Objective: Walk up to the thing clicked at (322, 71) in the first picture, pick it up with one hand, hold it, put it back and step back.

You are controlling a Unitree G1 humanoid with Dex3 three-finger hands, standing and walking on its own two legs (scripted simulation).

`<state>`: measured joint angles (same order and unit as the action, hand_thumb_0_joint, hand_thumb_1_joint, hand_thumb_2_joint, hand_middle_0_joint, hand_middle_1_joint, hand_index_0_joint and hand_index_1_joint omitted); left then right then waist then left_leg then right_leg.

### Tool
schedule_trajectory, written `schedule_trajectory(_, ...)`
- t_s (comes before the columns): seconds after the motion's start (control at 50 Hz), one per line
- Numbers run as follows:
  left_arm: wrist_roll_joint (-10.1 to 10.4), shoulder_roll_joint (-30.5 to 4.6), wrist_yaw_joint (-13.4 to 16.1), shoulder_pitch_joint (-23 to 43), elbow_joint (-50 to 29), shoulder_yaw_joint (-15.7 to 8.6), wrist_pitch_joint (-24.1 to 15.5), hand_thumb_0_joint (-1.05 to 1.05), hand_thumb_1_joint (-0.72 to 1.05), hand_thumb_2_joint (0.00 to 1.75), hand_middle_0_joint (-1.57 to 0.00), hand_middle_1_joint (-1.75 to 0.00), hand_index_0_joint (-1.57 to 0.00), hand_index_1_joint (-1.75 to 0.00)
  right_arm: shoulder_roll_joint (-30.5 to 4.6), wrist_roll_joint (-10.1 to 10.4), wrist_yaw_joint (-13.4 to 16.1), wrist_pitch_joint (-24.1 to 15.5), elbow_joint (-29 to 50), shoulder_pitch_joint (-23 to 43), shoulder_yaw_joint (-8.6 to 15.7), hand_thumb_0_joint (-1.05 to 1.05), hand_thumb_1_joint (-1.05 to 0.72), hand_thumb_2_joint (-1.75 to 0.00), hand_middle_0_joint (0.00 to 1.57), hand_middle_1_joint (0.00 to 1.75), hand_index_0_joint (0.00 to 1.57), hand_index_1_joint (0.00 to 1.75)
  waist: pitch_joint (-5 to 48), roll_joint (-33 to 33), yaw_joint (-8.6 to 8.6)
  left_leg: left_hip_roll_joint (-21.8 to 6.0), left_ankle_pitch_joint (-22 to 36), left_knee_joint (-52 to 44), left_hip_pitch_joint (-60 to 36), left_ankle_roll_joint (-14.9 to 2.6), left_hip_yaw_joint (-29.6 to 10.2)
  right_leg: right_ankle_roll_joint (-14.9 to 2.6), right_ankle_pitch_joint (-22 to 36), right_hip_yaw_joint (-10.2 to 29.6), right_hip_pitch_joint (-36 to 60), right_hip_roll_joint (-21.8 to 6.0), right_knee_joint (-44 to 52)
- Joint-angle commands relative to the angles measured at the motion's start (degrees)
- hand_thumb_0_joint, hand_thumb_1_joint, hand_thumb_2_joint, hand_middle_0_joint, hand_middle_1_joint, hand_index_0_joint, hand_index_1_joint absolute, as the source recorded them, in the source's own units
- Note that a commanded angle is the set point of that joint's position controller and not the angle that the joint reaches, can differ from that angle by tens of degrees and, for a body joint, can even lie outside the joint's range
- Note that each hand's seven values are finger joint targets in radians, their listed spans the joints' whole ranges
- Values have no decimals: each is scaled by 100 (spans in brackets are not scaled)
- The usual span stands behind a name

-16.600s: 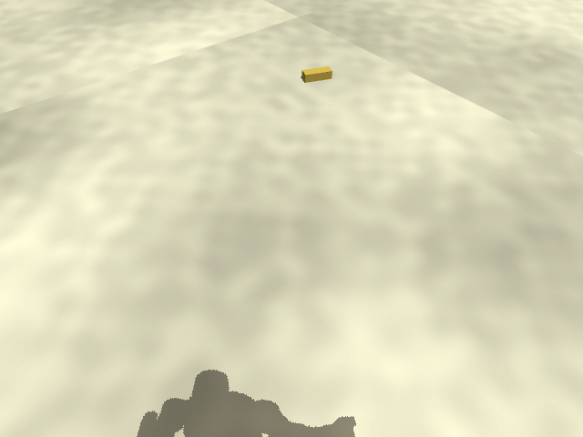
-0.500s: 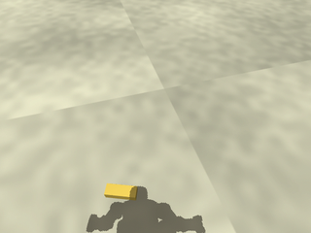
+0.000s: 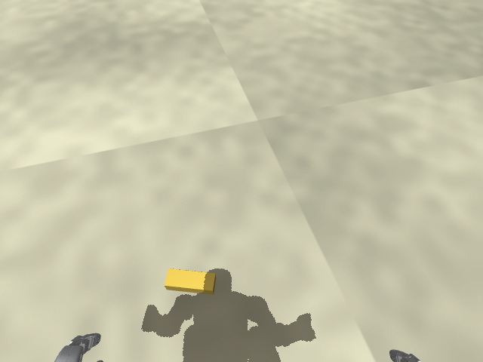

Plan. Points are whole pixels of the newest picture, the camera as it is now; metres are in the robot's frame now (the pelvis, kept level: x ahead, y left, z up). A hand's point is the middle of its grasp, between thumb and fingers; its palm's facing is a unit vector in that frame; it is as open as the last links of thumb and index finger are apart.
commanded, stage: rise first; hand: left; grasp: from above
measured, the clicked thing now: (191, 281) +0.47 +0.21 -0.75
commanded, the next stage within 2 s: none
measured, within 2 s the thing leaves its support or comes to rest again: neither
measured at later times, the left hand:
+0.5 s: hand (113, 356) +0.15 +0.26 -0.21, palm faces -0.13 -0.90 -0.42, open 13.8 cm
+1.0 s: hand out of the picture +0.14 +0.26 -0.26, palm faces -0.25 -0.83 -0.50, open 14.3 cm
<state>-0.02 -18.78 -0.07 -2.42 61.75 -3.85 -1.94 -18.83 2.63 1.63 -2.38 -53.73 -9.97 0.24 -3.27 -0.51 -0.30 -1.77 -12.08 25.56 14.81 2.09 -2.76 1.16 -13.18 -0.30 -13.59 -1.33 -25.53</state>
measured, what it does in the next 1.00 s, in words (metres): lowers itself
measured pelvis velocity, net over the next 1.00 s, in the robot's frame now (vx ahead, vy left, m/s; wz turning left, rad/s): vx -0.01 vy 0.02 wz -0.03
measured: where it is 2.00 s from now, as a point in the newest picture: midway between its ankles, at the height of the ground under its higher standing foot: outside the picture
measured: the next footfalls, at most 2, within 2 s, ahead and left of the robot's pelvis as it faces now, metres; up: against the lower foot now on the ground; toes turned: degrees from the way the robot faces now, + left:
none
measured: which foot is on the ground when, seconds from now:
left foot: down 0.00-1.00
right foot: down 0.00-1.00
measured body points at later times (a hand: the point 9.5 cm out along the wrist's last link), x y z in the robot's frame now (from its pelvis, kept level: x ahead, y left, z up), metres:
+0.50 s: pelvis +0.00 +0.02 -0.07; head +0.08 +0.03 +0.38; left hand +0.16 +0.31 -0.18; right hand +0.15 -0.25 -0.16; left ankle +0.02 +0.15 -0.74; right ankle +0.00 -0.13 -0.74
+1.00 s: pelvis -0.01 +0.02 -0.13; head +0.11 +0.04 +0.31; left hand +0.15 +0.31 -0.22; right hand +0.18 -0.22 -0.21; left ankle +0.02 +0.15 -0.74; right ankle +0.00 -0.13 -0.74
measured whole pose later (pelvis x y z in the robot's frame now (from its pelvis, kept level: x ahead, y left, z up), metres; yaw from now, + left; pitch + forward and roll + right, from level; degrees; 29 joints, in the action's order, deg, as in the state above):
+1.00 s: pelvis -0.01 +0.02 -0.13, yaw -1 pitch +22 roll -3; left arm -17.6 -18.1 2.0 -17.9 17.1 -4.5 14.7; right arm -12.7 0.4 0.7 -8.6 -29.1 -10.0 1.4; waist 8.9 -1.1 -1.7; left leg -1.4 -34.0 76.8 64.8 1.2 -4.2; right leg 2.9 -33.7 0.1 -61.9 -0.7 -73.5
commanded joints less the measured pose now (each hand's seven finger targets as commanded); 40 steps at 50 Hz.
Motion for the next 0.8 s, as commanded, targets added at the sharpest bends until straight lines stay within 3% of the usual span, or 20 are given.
schedule_trajectory(0.0,-475,-1409,-92,809,-97,-685,-77,0,29,90,-11,-93,-14,-90,-675,-123,112,-207,912,-307,415,0,-91,-90,20,30,20,30,1276,207,-75,302,373,523,467,-246,461,-131,600,-103,-436,77,-366)
schedule_trajectory(0.04,-679,-1412,-119,182,-377,-882,53,0,13,92,-7,-104,-10,-100,-647,-176,42,-234,1260,-373,499,0,-92,-91,20,30,20,30,1682,-246,222,324,622,730,592,-168,458,-209,680,-112,-391,102,-670)
schedule_trajectory(0.12,-791,-1034,-26,-56,-936,-758,617,0,-19,97,-6,-106,-8,-104,-544,-120,-7,-214,1749,-255,520,0,-90,-90,20,30,20,30,1636,-134,91,308,613,800,735,-162,411,-180,587,-147,-602,163,-719)
schedule_trajectory(0.14,-844,-1096,-5,-29,-1162,-787,761,0,-27,97,-6,-107,-8,-105,-518,-103,-16,-213,1856,-201,524,0,-91,-90,20,30,20,30,1642,-38,114,298,600,872,812,-172,401,-174,543,-162,-682,166,-767)
schedule_trajectory(0.16,-864,-1063,5,92,-1320,-732,874,0,-35,97,-7,-106,-9,-105,-505,-113,-30,-213,1974,-150,510,0,-92,-90,20,30,20,30,1539,25,29,283,403,986,968,-186,408,-157,353,-151,-896,166,-830)
schedule_trajectory(0.2,-907,-966,26,116,-1556,-700,1003,0,-50,94,-8,-110,-10,-109,-472,-124,-66,-275,2096,-108,500,0,-92,-91,20,30,20,30,1337,45,20,241,47,1206,1308,-171,383,-167,-51,-187,-1311,191,-1089)
schedule_trajectory(0.22,-954,-895,32,68,-1714,-676,1034,0,-53,95,-8,-110,-9,-109,-442,-125,-74,-298,2140,-193,511,0,-91,-90,20,30,20,30,1472,28,-30,220,61,1330,1315,-177,375,-175,-35,-196,-1413,199,-1241)
schedule_trajectory(0.28,-1051,-1016,70,249,-2580,-767,976,0,-56,96,-8,-110,-9,-109,-408,-150,-93,-400,2346,-263,547,0,-91,-91,20,30,20,30,1833,-139,-18,183,43,1764,1557,-163,327,-171,-58,-179,-1784,198,-1733)
schedule_trajectory(0.32,-1156,-912,95,-132,-2560,-747,995,0,-57,97,-8,-108,-9,-108,-381,-159,-85,-461,2376,-317,543,0,-92,-91,20,30,20,30,1776,-165,-50,164,23,2039,1808,-174,317,-167,-68,-159,-2036,180,-1995)
schedule_trajectory(0.34,-1163,-902,96,-94,-2998,-713,979,0,-58,98,-8,-108,-8,-108,-362,-167,-80,-500,2493,-248,549,0,-92,-91,20,30,20,30,1947,-262,-41,161,-1,2155,1861,-174,298,-167,-87,-151,-2144,176,-2113)
schedule_trajectory(0.36,-1209,-832,95,-304,-2951,-694,1025,0,-58,99,-8,-107,-7,-108,-361,-169,-79,-515,2487,-323,558,0,-91,-91,20,30,20,30,1939,-195,-110,138,-31,2229,1922,-174,279,-168,-110,-156,-2242,179,-2205)
schedule_trajectory(0.42,-1283,-852,129,-678,-3529,-716,1125,0,-56,98,-7,-108,-7,-108,-344,-170,-53,-555,2652,-290,563,0,-90,-90,20,30,20,30,2094,-218,-50,138,-6,2476,2113,-196,289,-167,-71,-141,-2325,170,-2376)
schedule_trajectory(0.48,-1370,-765,151,-998,-3932,-641,1272,0,-55,98,-7,-106,-6,-106,-342,-194,-47,-607,2713,-323,579,0,-89,-90,20,30,20,30,2294,-324,-104,83,227,2690,2163,-180,214,-189,66,-164,-2526,193,-2663)
schedule_trajectory(0.54,-1418,-774,200,-1087,-4376,-610,1383,0,-54,97,-7,-106,-7,-106,-310,-210,-42,-660,2847,-253,549,0,-90,-90,20,30,20,30,2268,-355,-154,65,67,2893,2442,-191,159,-181,-67,-184,-2773,182,-2839)
schedule_trajectory(0.68,-1553,-687,251,-1620,-4874,-543,1558,0,-57,94,-9,-107,-10,-106,-241,-233,-8,-770,3064,-201,508,0,-95,-91,20,30,20,30,2609,-334,-190,74,302,3462,2811,-228,132,-186,96,-207,-3182,199,-3320)
schedule_trajectory(0.78,-1627,-714,280,-1955,-5193,-552,1611,0,-59,96,-9,-105,-9,-105,-243,-238,-6,-815,3179,-111,506,0,-94,-91,20,30,20,30,2651,-548,-73,68,59,3592,3076,-178,37,-215,-204,-245,-3551,200,-3651)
